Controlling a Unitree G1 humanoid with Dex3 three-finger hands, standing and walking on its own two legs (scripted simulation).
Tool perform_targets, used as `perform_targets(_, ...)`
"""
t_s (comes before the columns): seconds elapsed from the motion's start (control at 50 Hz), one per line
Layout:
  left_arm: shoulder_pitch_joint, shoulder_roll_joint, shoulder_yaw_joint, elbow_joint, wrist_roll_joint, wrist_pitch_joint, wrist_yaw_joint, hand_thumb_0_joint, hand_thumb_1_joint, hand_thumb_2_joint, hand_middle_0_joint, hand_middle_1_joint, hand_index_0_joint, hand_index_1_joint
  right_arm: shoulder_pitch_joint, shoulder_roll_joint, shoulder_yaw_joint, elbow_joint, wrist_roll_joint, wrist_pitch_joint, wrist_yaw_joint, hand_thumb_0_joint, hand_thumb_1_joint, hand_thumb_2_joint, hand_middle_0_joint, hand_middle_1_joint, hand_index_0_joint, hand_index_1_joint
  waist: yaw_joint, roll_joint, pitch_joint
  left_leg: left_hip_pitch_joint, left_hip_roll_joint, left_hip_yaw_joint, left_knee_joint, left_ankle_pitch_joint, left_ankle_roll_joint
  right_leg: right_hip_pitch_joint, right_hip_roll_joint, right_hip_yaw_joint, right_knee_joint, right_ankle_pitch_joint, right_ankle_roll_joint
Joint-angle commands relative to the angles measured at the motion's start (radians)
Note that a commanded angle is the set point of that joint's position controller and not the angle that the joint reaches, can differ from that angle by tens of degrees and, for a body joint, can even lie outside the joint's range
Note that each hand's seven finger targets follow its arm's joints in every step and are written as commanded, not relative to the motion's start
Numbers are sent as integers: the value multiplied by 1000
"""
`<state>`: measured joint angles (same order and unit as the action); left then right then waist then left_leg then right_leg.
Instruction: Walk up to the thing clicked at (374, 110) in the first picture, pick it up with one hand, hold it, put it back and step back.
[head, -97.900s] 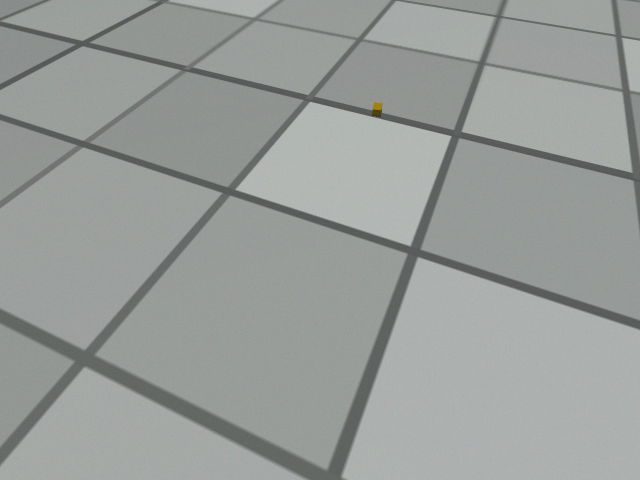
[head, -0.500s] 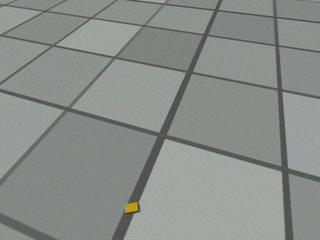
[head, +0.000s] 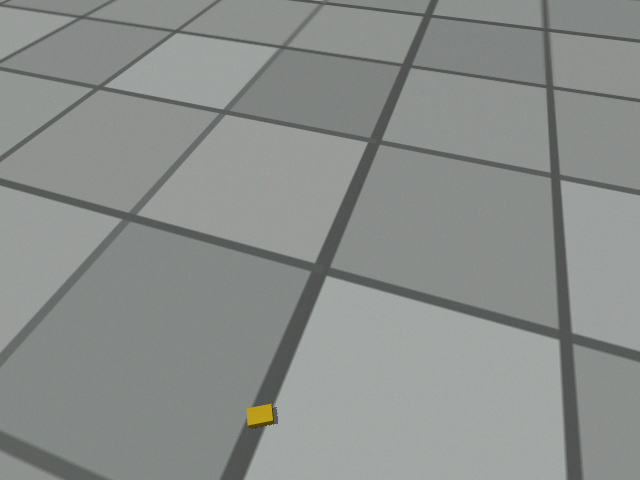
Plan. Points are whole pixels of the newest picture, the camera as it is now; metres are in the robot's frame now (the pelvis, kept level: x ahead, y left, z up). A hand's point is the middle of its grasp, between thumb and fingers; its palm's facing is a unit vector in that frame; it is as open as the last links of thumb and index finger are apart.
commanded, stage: stand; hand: left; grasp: from above
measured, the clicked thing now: (260, 416) +0.40 +0.21 -0.77
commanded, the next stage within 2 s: step back in 0.56 s
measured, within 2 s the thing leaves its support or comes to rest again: neither
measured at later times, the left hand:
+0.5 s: hand out of the picture +0.07 +0.25 -0.16, palm faces +0.00 -0.94 -0.34, open 7.4 cm
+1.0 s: hand out of the picture +0.09 +0.32 -0.18, palm faces -0.07 -0.93 -0.35, open 7.4 cm
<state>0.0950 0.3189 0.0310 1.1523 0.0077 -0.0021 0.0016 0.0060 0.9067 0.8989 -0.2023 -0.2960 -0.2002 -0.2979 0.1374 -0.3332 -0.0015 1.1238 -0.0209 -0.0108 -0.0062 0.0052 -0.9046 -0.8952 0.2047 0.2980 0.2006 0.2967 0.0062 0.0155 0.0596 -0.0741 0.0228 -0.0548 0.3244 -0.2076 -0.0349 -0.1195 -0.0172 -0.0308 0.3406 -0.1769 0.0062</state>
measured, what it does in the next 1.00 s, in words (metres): steps on the spot: left foot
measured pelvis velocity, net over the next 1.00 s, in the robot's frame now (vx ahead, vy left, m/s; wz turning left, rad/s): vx -0.07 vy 0.06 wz -0.03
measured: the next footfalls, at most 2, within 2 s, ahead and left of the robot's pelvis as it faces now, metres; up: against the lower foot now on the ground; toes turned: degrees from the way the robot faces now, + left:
left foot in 0.86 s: -0.05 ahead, +0.14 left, +0.00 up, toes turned -3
right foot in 1.28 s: -0.08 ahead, -0.03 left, +0.00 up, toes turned -1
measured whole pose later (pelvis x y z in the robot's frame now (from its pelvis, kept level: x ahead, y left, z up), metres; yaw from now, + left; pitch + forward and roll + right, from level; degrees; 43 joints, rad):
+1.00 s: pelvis -0.07 +0.06 -0.02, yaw -2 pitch +0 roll -1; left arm 0.01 0.41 0.06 0.90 0.01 0.08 0.04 0.01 0.91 0.90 -0.20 -0.30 -0.20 -0.30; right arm 0.17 -0.34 -0.05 0.97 -0.04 0.04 -0.01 0.00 -0.90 -0.90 0.21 0.30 0.20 0.30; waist -0.03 -0.07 0.20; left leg -0.23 -0.04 0.00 0.57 -0.33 0.06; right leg -0.49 0.12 0.17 1.02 -0.51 -0.02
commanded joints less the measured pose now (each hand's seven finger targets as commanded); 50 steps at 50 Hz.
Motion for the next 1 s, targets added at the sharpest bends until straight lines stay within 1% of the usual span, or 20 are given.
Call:
perform_targets(0.0, -44, 209, 33, -59, 0, -27, 15, 0, 900, 900, -200, -300, -200, -301, -21, -200, -43, -51, 4, -21, -17, 0, -900, -900, 200, 300, 200, 300, 1, -17, -100, -32, 96, -47, -35, 222, 48, 79, -111, 85, -28, 196, -26)
perform_targets(0.26, -34, 215, 28, -55, 1, -26, 13, 0, 900, 900, -200, -300, -200, -300, -25, -202, -41, -47, 5, -17, -12, 0, -900, -900, 200, 300, 200, 300, 0, -23, -56, -52, 92, -47, -58, 123, 48, 41, -106, 90, -55, 91, -25)
perform_targets(0.34, -29, 218, 27, -62, 1, -29, 11, 0, 900, 900, -200, -300, -200, -300, -37, -209, -43, -52, 7, -22, -11, 0, -900, -900, 200, 300, 200, 300, 3, -4, -80, -32, 98, -46, -50, 165, 49, 50, -110, 95, -40, 151, -29)
perform_targets(0.52, -24, 224, 25, -61, 0, -29, 12, 0, 900, 900, -200, -300, -200, -300, -35, -210, -40, -52, 7, -20, -10, 0, -900, -900, 200, 300, 200, 300, 2, -13, -75, -26, 98, -45, -54, 150, 50, 39, -110, 97, -48, 139, -27)
perform_targets(0.54, -20, 305, 68, -92, -15, -19, 17, 0, 900, 900, -200, -300, -200, -300, -71, -258, -59, -71, 10, 1, -6, 0, -900, -900, 200, 300, 200, 300, 2, -38, 43, -119, 71, -49, 60, 259, 65, -43, -103, 128, 18, 331, -28)
perform_targets(0.6, 11, 321, 84, -132, -18, -14, 27, 0, 900, 900, -200, -300, -200, -300, -29, -218, -58, -103, 23, 17, -6, 0, -900, -900, 200, 300, 200, 300, -2, -104, -45, -113, -3, 24, 255, 181, 53, -30, -186, 194, 9, 456, -124)
perform_targets(0.62, -9, 335, 90, -153, -15, -12, 28, 0, 900, 900, -200, -300, -200, -300, -9, -210, -61, -107, 24, 27, -6, 0, -900, -900, 200, 300, 200, 300, -10, -141, -66, -144, -42, 49, 345, 59, 43, -29, -242, 242, -7, 458, -176)
perform_targets(0.64, -47, 336, 92, -184, -6, -10, 30, 0, 900, 900, -200, -300, -200, -300, 14, -213, -68, -110, 19, 36, -4, 0, -900, -900, 200, 300, 200, 300, -20, -191, -96, -159, -63, 50, 445, -183, 49, -48, -303, 291, -17, 441, -227)
perform_targets(0.66, -55, 333, 93, -211, 2, -9, 32, 0, 900, 900, -200, -300, -200, -300, 24, -218, -77, -122, 17, 46, -1, 0, -900, -900, 200, 300, 200, 300, -17, -191, -111, -165, -73, 24, 565, -317, 58, -88, -334, 309, -13, 405, -260)
perform_targets(0.7, -92, 334, 93, -252, 18, -3, 32, 0, 900, 900, -200, -300, -200, -300, 67, -221, -85, -141, 18, 54, 8, 0, -900, -900, 200, 300, 200, 300, -40, -209, -133, -155, -40, -22, 597, -341, 79, -140, -329, 270, 40, 390, -257)
perform_targets(0.76, -125, 306, 82, -289, 26, 10, 35, 0, 900, 900, -200, -300, -200, -300, 92, -219, -91, -158, 19, 49, 9, 0, -900, -900, 200, 300, 200, 300, -46, -209, -154, -166, -33, 2, 455, -233, 73, -104, -254, 202, 138, 405, -198)
perform_targets(0.8, -121, 297, 72, -315, 13, 28, 31, 0, 900, 900, -200, -300, -200, -300, 108, -223, -98, -163, 1, 36, 2, 0, -900, -900, 200, 300, 200, 300, -59, -134, -136, -118, -18, 28, 161, 43, 66, -112, -181, 165, 249, 320, -123)
perform_targets(0.82, -96, 259, 64, -326, 1, 40, 29, 0, 900, 900, -200, -300, -200, -300, 100, -254, -110, -171, -15, 30, -4, 0, -900, -900, 200, 300, 200, 300, -48, 21, -122, -82, 61, -88, 50, 296, 57, -161, -85, 119, 374, 180, -73)
perform_targets(0.84, -96, 214, 58, -338, -10, 46, 33, 0, 900, 900, -200, -300, -200, -300, 105, -319, -125, -171, -30, 24, -9, 0, -900, -900, 200, 300, 200, 300, -42, 221, -97, 15, 187, -277, 37, 619, 71, -351, 76, 106, 515, -245, -43)
perform_targets(0.86, -62, 218, 62, -318, -5, 59, 42, 0, 900, 900, -200, -300, -200, -300, 82, -334, -128, -183, -33, 22, -13, 0, -900, -900, 200, 300, 200, 300, -19, 129, -98, 47, 235, -290, 82, 717, 122, -412, 123, 180, 614, -422, -37)
perform_targets(0.88, -20, 215, 56, -321, 0, 61, 48, 0, 900, 900, -200, -300, -200, -300, 71, -356, -131, -206, -24, 22, -16, 0, -900, -900, 200, 300, 200, 300, -25, 133, -110, 29, 265, -264, 115, 842, 137, -413, 131, 205, 667, -452, -34)
perform_targets(0.9, -34, 222, 59, -315, 5, 61, 55, 0, 900, 900, -200, -300, -200, -300, 45, -367, -135, -223, -22, 24, -20, 0, -900, -900, 200, 300, 200, 300, -42, 187, -106, -17, 291, -316, 71, 758, 135, -405, 143, 241, 730, -447, -33)
perform_targets(0.92, -47, 241, 67, -308, 7, 62, 57, 0, 900, 900, -200, -300, -200, -300, -3, -346, -134, -235, -17, 21, -27, 0, -900, -900, 200, 300, 200, 300, -30, 177, -87, -41, 278, -292, 61, 676, 156, -393, 131, 270, 785, -409, -34)
perform_targets(0.96, 1, 244, 69, -302, -8, 61, 47, 0, 900, 900, -200, -300, -200, -300, -44, -286, -116, -250, -22, 15, -39, 0, -900, -900, 200, 300, 200, 300, 14, 159, -76, 21, 166, -144, 121, 700, 93, -432, 127, 265, 787, -284, -32)
perform_targets(0.98, 25, 241, 70, -307, -5, 60, 44, 0, 900, 900, -200, -300, -200, -300, -50, -265, -113, -257, -13, 13, -43, 0, -900, -900, 200, 300, 200, 300, 24, 146, -79, 61, 157, -133, 126, 675, 86, -434, 123, 247, 782, -252, -29)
